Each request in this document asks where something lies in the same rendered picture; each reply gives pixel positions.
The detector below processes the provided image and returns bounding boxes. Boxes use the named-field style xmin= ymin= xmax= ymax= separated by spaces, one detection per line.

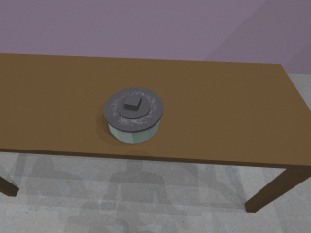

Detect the pot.
xmin=108 ymin=120 xmax=161 ymax=144

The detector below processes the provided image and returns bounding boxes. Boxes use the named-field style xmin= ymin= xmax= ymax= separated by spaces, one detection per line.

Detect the knob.
xmin=124 ymin=94 xmax=142 ymax=110

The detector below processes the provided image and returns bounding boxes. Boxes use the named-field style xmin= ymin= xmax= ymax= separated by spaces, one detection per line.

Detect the lid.
xmin=103 ymin=87 xmax=164 ymax=133

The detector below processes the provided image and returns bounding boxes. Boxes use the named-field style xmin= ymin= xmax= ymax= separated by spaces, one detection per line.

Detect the table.
xmin=0 ymin=53 xmax=311 ymax=213

